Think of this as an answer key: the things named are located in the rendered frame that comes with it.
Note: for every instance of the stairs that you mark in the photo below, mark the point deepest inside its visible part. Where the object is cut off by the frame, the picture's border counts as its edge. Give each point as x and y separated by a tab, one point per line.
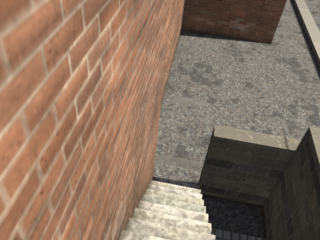
169	210

